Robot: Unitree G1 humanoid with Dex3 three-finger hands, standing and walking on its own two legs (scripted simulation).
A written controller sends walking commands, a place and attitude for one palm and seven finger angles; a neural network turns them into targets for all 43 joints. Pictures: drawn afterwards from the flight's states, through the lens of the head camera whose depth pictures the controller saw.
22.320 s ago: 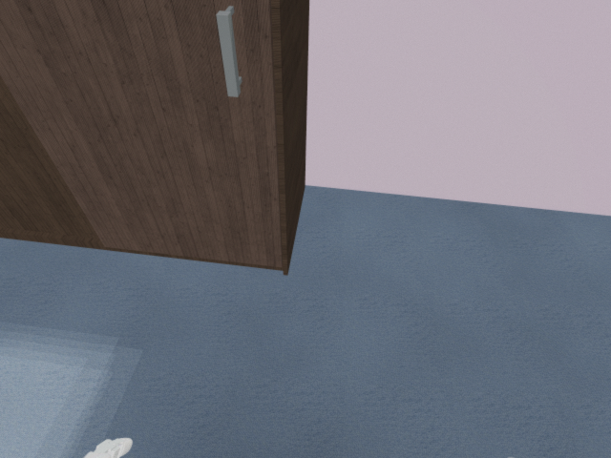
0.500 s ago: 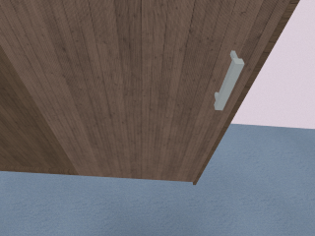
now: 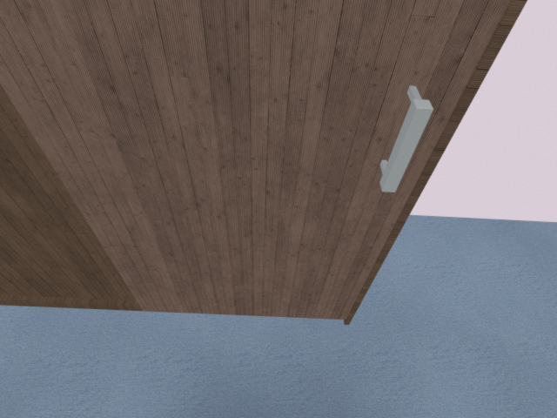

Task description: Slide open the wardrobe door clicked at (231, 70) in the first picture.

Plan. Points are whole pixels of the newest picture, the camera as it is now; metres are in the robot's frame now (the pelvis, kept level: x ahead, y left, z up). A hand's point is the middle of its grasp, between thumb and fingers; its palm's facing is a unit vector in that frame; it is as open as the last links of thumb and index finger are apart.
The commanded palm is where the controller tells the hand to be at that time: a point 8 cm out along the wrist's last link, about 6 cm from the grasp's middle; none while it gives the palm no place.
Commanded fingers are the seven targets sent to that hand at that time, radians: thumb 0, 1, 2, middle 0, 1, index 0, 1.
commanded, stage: look again from close up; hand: right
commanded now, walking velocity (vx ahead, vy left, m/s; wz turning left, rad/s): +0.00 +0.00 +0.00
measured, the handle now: (400, 141) +0.53 -0.17 +0.12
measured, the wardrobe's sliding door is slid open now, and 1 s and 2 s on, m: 0.00 0.00 0.00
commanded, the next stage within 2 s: shuffle to correct the standing spot in 0.04 s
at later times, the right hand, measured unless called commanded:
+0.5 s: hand out of the picture +0.02 -0.20 -0.18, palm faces +0.08 +0.98 -0.17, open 7.4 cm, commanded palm none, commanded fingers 0.00 -0.90 -0.90 0.20 0.30 0.20 0.30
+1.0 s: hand out of the picture +0.07 -0.21 -0.17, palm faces +0.06 +0.96 -0.26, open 7.3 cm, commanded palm none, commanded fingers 0.00 -0.90 -0.90 0.20 0.30 0.20 0.30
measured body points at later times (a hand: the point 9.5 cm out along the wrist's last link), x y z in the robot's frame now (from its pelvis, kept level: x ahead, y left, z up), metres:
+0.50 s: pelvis +0.04 -0.03 -0.01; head +0.06 -0.04 +0.44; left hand -0.01 +0.18 -0.16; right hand +0.01 -0.25 -0.17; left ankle +0.02 +0.08 -0.72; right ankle -0.01 -0.16 -0.74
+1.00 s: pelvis +0.03 -0.03 -0.01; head +0.06 -0.01 +0.44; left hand +0.08 +0.21 -0.17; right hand +0.07 -0.26 -0.15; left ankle +0.05 +0.06 -0.74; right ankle -0.01 -0.16 -0.72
